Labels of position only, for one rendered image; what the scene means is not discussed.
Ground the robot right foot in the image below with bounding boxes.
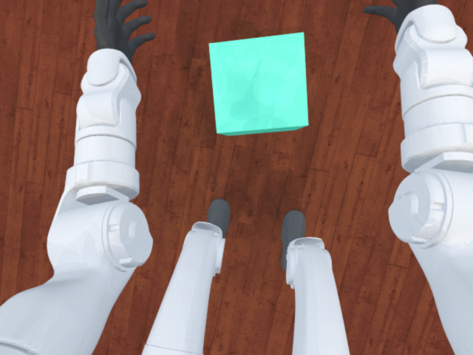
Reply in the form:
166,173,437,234
281,210,306,271

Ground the robot right forearm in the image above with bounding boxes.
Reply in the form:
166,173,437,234
393,4,473,174

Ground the robot right upper arm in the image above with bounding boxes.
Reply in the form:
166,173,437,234
389,169,473,355

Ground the robot left forearm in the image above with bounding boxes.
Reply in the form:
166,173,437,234
47,49,141,256

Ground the robot left upper arm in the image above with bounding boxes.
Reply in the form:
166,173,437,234
0,200,153,355

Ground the right robot hand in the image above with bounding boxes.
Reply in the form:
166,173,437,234
363,0,438,34

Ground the left robot hand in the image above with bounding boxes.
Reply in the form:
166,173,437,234
94,0,155,65

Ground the carton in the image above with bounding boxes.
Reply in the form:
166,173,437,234
209,33,308,136

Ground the right robot thigh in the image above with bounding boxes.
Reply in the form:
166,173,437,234
286,243,350,355

